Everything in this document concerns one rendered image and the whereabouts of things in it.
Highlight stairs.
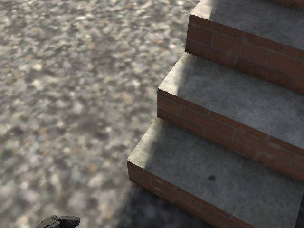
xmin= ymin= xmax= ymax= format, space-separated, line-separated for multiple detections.
xmin=126 ymin=0 xmax=304 ymax=228

